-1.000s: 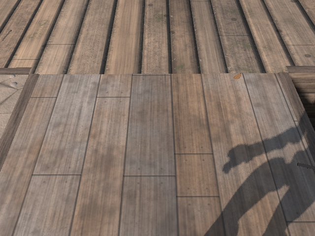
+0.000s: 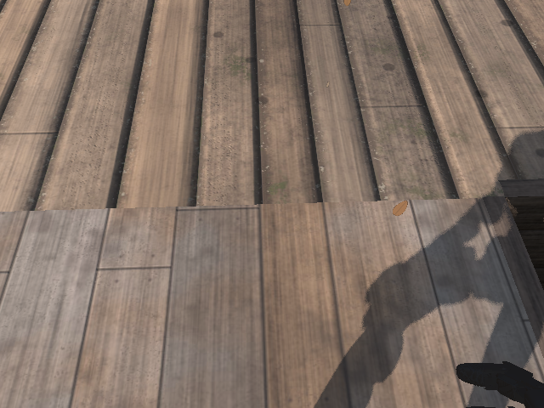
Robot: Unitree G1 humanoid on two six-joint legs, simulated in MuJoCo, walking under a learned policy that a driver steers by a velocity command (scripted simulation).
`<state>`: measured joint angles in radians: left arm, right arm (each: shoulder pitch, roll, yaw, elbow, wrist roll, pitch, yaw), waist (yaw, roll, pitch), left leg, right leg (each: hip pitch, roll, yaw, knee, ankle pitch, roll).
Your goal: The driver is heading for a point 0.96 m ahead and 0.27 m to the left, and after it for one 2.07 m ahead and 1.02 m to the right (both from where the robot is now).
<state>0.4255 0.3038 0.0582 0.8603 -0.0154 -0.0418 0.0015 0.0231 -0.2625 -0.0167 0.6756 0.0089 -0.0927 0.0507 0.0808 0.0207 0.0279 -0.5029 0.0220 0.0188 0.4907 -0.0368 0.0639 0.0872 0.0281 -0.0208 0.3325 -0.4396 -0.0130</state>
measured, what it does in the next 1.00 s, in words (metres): walks ahead, turning left: right foot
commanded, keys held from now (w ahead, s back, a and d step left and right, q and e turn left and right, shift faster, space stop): w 0.42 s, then w+q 0.58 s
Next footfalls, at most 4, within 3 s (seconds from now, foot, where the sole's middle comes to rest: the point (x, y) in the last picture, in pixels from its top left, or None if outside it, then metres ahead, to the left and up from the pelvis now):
0.52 right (358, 407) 0.47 -0.13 -0.76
1.06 left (244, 304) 0.71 0.16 -0.76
1.56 right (270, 203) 1.06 0.12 -0.76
2.04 left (175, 174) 1.15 0.43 -0.76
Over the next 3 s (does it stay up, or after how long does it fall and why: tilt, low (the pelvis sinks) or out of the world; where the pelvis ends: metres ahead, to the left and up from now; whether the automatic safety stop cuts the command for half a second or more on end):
stays up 1.58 0.35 0.01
